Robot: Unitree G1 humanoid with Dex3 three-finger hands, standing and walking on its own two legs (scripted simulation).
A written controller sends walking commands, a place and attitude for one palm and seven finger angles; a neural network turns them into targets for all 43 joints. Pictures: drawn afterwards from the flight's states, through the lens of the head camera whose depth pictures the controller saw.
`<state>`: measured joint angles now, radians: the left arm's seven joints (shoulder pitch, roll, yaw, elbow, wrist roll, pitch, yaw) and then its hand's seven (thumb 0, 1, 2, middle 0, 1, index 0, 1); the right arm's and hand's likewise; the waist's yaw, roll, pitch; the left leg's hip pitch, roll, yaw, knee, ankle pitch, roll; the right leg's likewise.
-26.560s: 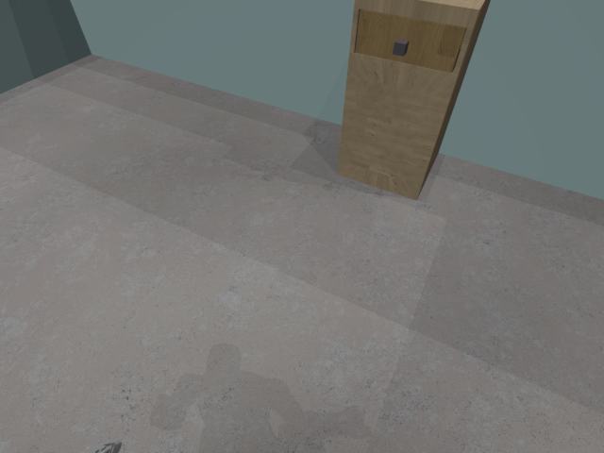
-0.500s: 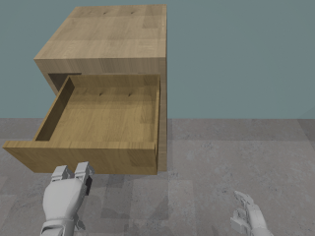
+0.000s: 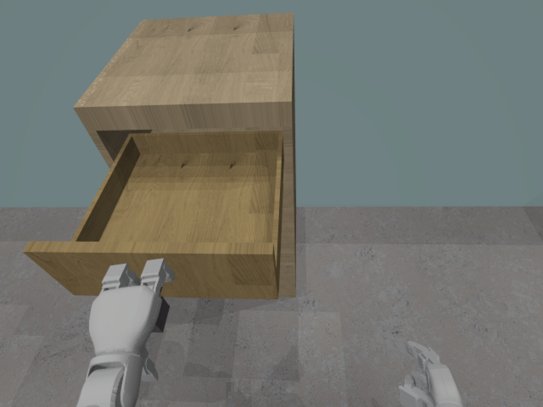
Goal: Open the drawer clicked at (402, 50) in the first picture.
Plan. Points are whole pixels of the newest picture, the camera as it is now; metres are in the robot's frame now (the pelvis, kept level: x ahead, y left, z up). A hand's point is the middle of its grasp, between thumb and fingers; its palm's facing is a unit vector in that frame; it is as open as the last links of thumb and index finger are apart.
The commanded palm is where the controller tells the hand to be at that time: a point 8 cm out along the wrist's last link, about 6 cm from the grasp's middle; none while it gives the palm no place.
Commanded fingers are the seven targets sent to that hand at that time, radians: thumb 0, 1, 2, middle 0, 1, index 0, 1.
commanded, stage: lift the hand off the handle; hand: left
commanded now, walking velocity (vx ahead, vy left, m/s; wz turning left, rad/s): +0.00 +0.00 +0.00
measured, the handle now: (153, 301) +0.27 +0.23 -0.01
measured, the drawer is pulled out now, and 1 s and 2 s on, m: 0.30 0.30 0.30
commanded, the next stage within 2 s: draw the hand back to the body in 1.12 s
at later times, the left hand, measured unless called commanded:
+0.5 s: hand (124, 300) +0.23 +0.23 +0.07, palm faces +0.06 -0.08 -0.99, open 13.8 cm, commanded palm +0.21 +0.23 +0.13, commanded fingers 0.00 -0.50 0.30 -0.30 -1.20 -0.30 -1.20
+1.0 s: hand (93, 275) +0.23 +0.23 +0.14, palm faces +0.13 -0.10 -0.99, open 13.8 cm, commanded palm +0.20 +0.23 +0.20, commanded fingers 0.00 -0.50 0.30 -0.30 -1.20 -0.30 -1.20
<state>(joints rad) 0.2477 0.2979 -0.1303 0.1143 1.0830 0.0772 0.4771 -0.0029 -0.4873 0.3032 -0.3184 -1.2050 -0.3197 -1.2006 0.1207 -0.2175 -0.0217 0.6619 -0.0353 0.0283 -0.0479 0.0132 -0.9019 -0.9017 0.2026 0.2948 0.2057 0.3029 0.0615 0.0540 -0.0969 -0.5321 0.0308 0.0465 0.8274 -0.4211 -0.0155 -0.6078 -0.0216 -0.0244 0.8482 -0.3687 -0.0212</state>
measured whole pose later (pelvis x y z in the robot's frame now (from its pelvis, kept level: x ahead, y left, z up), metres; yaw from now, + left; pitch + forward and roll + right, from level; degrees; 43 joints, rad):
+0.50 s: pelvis +0.02 +0.00 +0.03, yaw +0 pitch +1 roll +1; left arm 0.28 0.36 -0.12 -0.08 1.02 0.09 0.28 0.00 -0.49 0.30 -0.32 -1.20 -0.33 -1.21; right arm 0.08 -0.23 0.00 0.66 -0.02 0.04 -0.04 0.01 -0.90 -0.90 0.20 0.29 0.20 0.30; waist 0.11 0.07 -0.04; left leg -0.27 0.03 0.05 0.58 -0.33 -0.02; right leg -0.35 -0.01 -0.03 0.63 -0.30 -0.02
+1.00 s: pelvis +0.02 +0.01 +0.04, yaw +0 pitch -3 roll +0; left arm 0.30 0.43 -0.08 -0.33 0.94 0.13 0.11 0.00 -0.49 0.30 -0.32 -1.21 -0.32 -1.20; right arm 0.06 -0.24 0.02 0.66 -0.01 0.07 -0.01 0.01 -0.90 -0.90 0.20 0.29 0.20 0.30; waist 0.13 0.11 0.00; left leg -0.11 0.02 0.05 0.43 -0.27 -0.01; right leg -0.18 -0.02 -0.03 0.45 -0.22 0.00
